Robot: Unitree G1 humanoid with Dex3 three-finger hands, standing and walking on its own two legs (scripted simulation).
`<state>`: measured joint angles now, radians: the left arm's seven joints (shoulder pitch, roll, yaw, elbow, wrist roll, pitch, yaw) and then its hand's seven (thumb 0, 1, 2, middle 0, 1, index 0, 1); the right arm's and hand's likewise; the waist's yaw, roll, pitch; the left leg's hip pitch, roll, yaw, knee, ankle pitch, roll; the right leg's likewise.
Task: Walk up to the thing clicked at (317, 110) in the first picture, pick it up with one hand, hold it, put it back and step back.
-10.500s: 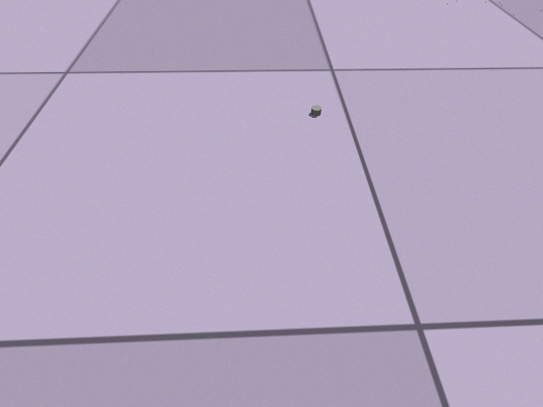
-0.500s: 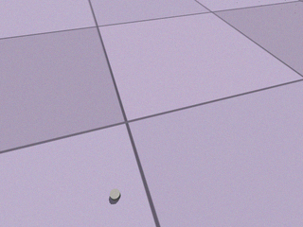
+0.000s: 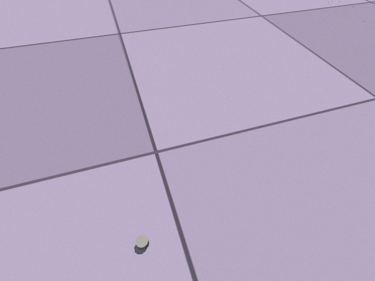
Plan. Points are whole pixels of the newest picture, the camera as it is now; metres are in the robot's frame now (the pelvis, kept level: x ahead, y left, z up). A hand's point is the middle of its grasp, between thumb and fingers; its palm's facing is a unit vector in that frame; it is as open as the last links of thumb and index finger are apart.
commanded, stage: stand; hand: left
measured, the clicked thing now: (142, 242) +0.47 +0.23 -0.76
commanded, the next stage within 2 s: walk up in 0.86 s
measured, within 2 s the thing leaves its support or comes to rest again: neither
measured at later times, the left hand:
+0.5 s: hand out of the picture +0.07 +0.26 -0.16, palm faces -0.03 -0.94 -0.35, open 7.4 cm
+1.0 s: hand out of the picture +0.08 +0.26 -0.16, palm faces -0.01 -0.94 -0.34, open 7.4 cm
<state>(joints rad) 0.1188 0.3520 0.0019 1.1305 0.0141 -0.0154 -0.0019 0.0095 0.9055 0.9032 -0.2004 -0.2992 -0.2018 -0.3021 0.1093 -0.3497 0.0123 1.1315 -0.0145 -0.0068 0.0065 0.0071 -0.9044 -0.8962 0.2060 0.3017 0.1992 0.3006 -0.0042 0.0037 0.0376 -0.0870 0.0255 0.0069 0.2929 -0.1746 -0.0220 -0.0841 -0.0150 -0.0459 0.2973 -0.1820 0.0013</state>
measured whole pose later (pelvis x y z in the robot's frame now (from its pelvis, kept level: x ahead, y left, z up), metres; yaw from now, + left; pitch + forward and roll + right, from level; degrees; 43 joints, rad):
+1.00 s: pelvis +0.01 +0.00 +0.00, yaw +0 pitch -2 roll +0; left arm 0.15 0.35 0.03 1.10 0.02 -0.01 -0.01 0.01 0.91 0.90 -0.20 -0.30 -0.20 -0.30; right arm 0.15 -0.35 -0.01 1.11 -0.03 -0.01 0.01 0.01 -0.90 -0.90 0.21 0.30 0.20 0.30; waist 0.00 0.00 0.03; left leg -0.09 0.03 0.01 0.35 -0.22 -0.02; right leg -0.08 -0.02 -0.04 0.34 -0.22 0.00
